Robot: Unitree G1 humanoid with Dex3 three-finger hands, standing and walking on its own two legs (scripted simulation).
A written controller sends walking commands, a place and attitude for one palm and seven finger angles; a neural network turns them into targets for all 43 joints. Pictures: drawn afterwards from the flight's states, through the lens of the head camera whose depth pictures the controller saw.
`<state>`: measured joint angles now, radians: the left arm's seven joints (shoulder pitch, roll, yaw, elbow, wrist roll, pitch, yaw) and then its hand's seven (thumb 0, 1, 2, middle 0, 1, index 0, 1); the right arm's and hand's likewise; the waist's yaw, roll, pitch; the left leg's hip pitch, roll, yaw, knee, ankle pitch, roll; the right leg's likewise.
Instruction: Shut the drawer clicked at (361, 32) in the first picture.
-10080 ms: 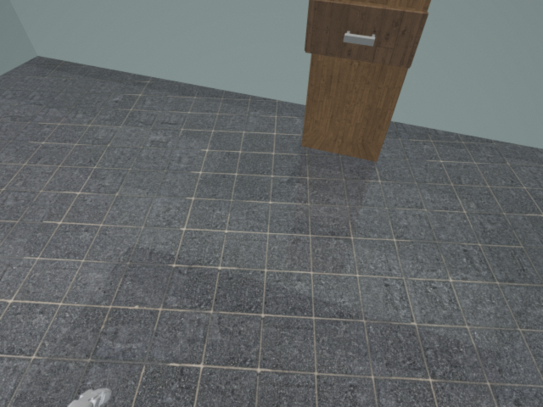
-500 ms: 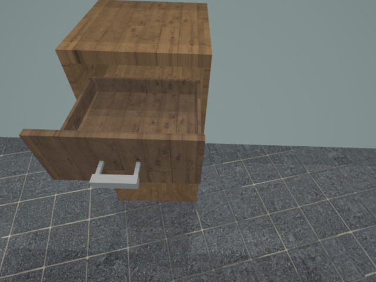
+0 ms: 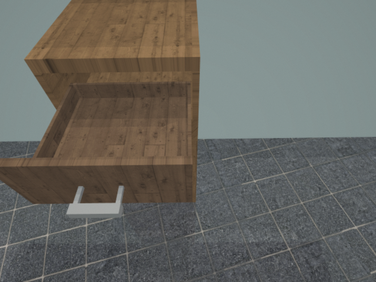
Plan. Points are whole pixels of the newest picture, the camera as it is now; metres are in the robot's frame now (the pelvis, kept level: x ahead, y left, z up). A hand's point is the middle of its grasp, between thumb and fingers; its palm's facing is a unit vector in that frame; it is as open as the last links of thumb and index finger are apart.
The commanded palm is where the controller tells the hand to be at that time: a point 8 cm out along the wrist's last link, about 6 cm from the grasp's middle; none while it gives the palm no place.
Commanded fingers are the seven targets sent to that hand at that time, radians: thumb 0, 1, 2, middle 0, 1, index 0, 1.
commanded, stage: come to a stop and stand still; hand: left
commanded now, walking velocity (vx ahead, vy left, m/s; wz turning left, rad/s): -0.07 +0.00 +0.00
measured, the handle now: (98, 200) +0.27 +0.22 +0.01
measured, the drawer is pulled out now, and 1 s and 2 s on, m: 0.30 0.30 0.30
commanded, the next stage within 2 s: look again from close up in 1.42 s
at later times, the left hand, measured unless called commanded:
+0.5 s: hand out of the picture -0.03 +0.15 -0.18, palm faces +0.07 -0.98 -0.19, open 7.2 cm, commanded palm none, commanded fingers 0.00 0.90 0.90 -0.20 -0.30 -0.20 -0.30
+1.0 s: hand out of the picture -0.10 +0.14 -0.18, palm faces +0.09 -0.99 -0.15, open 7.4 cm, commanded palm none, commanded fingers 0.00 0.90 0.90 -0.20 -0.30 -0.20 -0.30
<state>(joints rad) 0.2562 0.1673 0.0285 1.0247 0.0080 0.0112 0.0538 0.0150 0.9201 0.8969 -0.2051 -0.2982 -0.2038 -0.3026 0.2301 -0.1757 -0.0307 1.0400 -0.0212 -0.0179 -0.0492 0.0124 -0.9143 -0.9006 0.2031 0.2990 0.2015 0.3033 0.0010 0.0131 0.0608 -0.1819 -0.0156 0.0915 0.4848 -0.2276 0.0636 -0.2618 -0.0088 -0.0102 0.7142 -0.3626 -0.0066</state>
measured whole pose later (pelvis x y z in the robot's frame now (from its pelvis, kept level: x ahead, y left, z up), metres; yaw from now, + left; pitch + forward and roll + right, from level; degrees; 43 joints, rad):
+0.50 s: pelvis -0.05 -0.03 -0.01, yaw +1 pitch -2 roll +1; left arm 0.26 0.18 0.01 1.04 0.01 0.02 0.03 0.01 0.93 0.90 -0.21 -0.30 -0.20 -0.30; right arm 0.26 -0.14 -0.01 1.10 -0.02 0.01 -0.02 0.01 -0.92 -0.90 0.20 0.30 0.20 0.30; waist 0.02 -0.04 0.01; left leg -0.19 0.01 0.03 0.45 -0.23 -0.01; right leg -0.24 0.01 -0.05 0.47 -0.20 -0.04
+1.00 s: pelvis -0.05 -0.01 +0.00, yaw +1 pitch +0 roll +1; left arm 0.37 0.11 0.00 1.14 0.01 -0.01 0.03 0.01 0.91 0.90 -0.20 -0.30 -0.20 -0.30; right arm 0.37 -0.08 0.01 1.15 -0.01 -0.02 -0.03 0.01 -0.91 -0.90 0.20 0.30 0.20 0.30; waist 0.01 -0.02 0.01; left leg -0.20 -0.02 0.03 0.41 -0.21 0.02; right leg -0.25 -0.02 -0.04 0.44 -0.18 -0.01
